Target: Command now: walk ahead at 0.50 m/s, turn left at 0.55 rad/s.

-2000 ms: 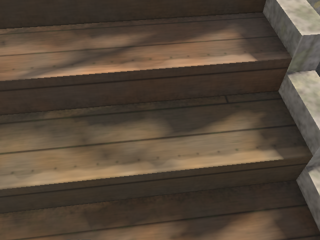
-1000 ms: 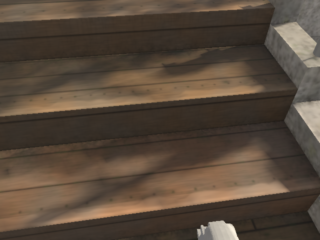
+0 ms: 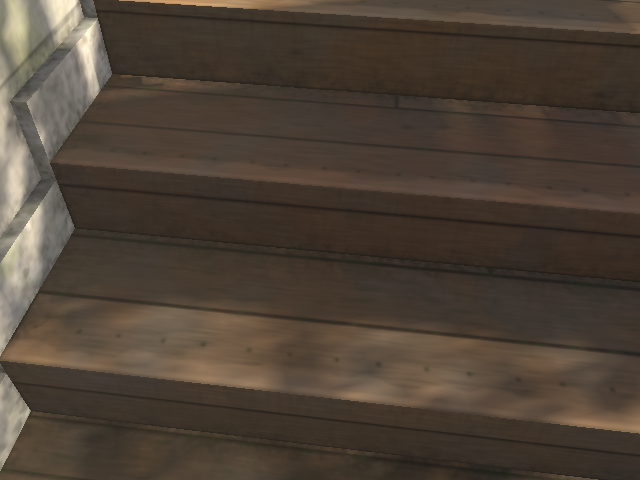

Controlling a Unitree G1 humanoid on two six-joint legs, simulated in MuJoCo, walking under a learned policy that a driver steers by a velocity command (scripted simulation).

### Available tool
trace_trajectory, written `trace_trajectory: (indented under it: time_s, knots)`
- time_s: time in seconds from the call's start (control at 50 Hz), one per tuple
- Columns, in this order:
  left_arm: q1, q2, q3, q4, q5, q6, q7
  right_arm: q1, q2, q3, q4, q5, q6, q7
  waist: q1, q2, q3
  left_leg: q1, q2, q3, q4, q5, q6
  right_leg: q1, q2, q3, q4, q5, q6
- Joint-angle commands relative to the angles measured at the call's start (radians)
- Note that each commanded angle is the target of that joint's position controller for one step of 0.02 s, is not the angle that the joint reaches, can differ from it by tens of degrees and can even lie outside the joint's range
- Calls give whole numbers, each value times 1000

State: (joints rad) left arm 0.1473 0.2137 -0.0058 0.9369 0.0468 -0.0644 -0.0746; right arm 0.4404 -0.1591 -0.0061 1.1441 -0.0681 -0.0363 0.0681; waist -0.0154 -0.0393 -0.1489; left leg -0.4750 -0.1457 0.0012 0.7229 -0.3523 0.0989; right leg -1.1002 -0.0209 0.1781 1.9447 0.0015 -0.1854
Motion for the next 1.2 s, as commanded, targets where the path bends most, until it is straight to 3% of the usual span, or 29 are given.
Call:
trace_trajectory:
  time_s: [0.02, 0.1, 0.18, 0.24, 0.26, 0.28, 0.3, 0.32, 0.34, 0.4, 0.44, 0.46, 0.48, 0.5, 0.56, 0.64, 0.7, 0.74, 0.76, 0.78, 0.82, 0.86, 0.88, 0.9, 0.92, 0.98, 1.02, 1.08, 1.2]
  knots:
    - [34, -49, -30, -25, -20, 6, 13, -28, 6, 25, -64, -42, -57, -4, 48, 139, 58, -44, 155, -272, -329, 225, 145, -130, -18, -153, 240, -111, 33]
    - [-300, -16, -50, -207, 10, 0, 46, 172, -8, 48, 44, -85, -59, 2, -38, 36, 107, 151, 221, -382, -358, 80, 145, -358, -70, -154, 22, -170, 12]
    - [-461, -82, -71, -295, 13, 54, 42, 57, -42, 55, -74, 30, -79, 36, -17, 182, 172, -213, 312, -367, -615, 328, 209, 234, -54, -327, -390, -403, 133]
    - [-336, 41, -24, -293, -7, 59, 9, 54, -231, -13, -97, 70, -109, 27, 67, 221, 19, 220, 343, -301, -417, 1486, 198, 417, 112, -396, -723, -461, 123]
    - [-206, 86, 1, -272, -19, 44, 29, 51, -241, -37, -93, 47, -108, 40, 99, 239, -36, 325, 318, -273, -254, 1628, 141, 538, 97, -293, -870, -377, 91]
    - [54, 72, 1, -181, -9, 29, 38, 145, -77, -15, -68, -3, -111, 42, 109, 0, -336, 52, 220, -269, 111, 1354, 81, 1049, -81, 76, -936, -49, -85]
    - [305, 123, 9, -100, 22, 38, 48, 135, -9, -3, -70, -6, -86, 60, 204, -263, -407, -346, 32, -282, 401, 328, 40, 1313, -298, 644, -1352, -404, -238]
    - [396, 150, 24, -41, 52, 31, 57, -31, -74, -47, -57, 41, -68, 67, 276, -253, -104, -551, 41, -364, 881, 305, 39, 1068, -284, 815, -1517, -928, -154]
    - [307, 188, 40, -16, 29, 5, 59, -86, -59, -50, -81, 68, -75, 56, 200, -210, 109, -623, 66, -314, 1055, 387, 53, 840, -264, 716, -1516, -983, -125]
    - [128, -122, -12, 70, 8, 5, 53, -256, -8, -28, -171, 34, -68, 2, 45, 123, 72, -626, 100, -280, 1147, 389, 153, 711, -245, 334, -1454, -460, -92]
    - [214, -192, -11, 181, -36, -58, 92, -314, 150, 15, -346, 13, -28, -39, -60, 17, 144, -622, 110, -143, 1262, 152, 70, 637, -181, 158, -1529, -508, -1]
    - [219, -170, -8, 205, -44, -84, 104, -311, 158, 32, -367, 13, -15, -47, -89, 33, 190, -670, 153, -127, 1181, 163, 49, 623, -139, 67, -1544, -468, 43]
    - [18, -145, -5, 99, 52, -54, 67, -303, 2, 21, -293, 41, -13, -16, -37, 100, 36, -731, 124, -195, 1083, 331, 128, 691, -86, -8, -1535, -301, 12]
    - [-19, -81, 9, 63, 72, -45, 41, -323, -31, 20, -307, 40, -7, 9, -44, 75, 52, -662, 183, -121, 1014, 387, 114, 597, -78, -27, -1587, -254, -6]
    - [125, -37, 0, 63, 30, -36, 30, -319, -51, 23, -276, 12, -6, 36, -25, -9, 33, -650, 216, -33, 1180, 371, 62, 597, -93, -26, -1605, -106, -65]
    - [569, -113, -23, 229, 73, -38, 23, -605, -25, 55, -405, 9, -22, -28, 146, -14, 87, -1270, 245, -92, 1335, 138, 93, 1216, -212, 167, -1515, 29, -116]
    - [606, -116, -28, 252, 76, -47, 54, -779, 13, 81, -523, 14, -29, -46, 162, -47, 125, -1359, 270, -59, 1286, -18, 87, 1276, -247, 178, -1534, 174, -80]
    - [601, -109, -29, 244, 75, -40, 45, -949, 31, 90, -603, 14, -6, -42, 163, -26, 132, -1073, 302, 27, 931, 114, 78, 992, -183, 125, -1648, 81, -41]
    - [456, -93, -29, 166, 39, -29, 14, -985, 76, 103, -621, -3, 20, -18, 107, -52, 123, -619, 279, 147, 767, 156, 69, 627, -148, 11, -1812, -2, -68]
    - [464, -61, -26, 179, 18, -27, -21, -1008, 83, 111, -630, 25, 44, -9, 101, -110, 156, -430, 257, 70, 739, -39, 35, 476, -201, 47, -1885, -14, -54]
    - [360, 33, -2, 86, -47, -77, -23, -778, -55, 38, -536, 30, 29, -6, -18, -137, 63, -272, 166, 140, 637, 42, 20, 753, -218, -13, -1767, 691, -9]
    - [370, 131, 59, 77, -38, -95, -11, -561, -116, -5, -473, 67, 8, -44, -56, -129, -86, 14, 114, 83, 300, 174, 50, 959, -190, -84, -1513, 1103, 84]
    - [477, -43, 20, 26, 8, -105, -7, -424, -120, 4, -463, 67, -8, -51, -54, 167, -418, 532, 341, -324, 237, 516, 244, 577, -57, -44, -1163, 664, 140]
    - [441, -87, 33, 9, -23, -83, -9, -174, -186, -21, -429, -11, 8, -62, -131, 335, -515, 640, 574, -763, -88, 427, 319, 418, 108, 24, -883, -289, 149]
    - [305, -62, 75, 12, -63, -53, -14, -123, -234, -50, -380, -35, -15, -69, -180, 311, -332, 368, 611, -885, -223, 136, 298, 329, 90, 125, -376, -250, 154]
    - [247, -126, 70, 39, -19, -39, 35, -364, -80, -35, -307, 37, -72, -78, 6, 52, -14, -72, 524, -411, -208, -128, 169, 271, -32, -17, -205, -179, 120]
    - [216, -132, 47, 36, -9, -4, 42, -511, 89, 0, -320, 42, -72, -83, 84, 53, -15, -144, 502, -267, -269, 5, 124, 313, -73, -18, -259, -233, 104]
    - [114, -58, 44, -10, -37, -13, 6, -515, 26, -23, -311, -1, -74, -124, 71, -20, -58, -101, 437, -46, -312, 56, 104, 260, -54, -48, -320, -176, 139]
    - [-62, 73, 54, -128, -15, -40, -22, -504, -145, -62, -345, 21, -121, -92, 92, 78, 39, 45, 433, 181, -504, 170, 35, 440, -120, -108, -743, -252, 162]
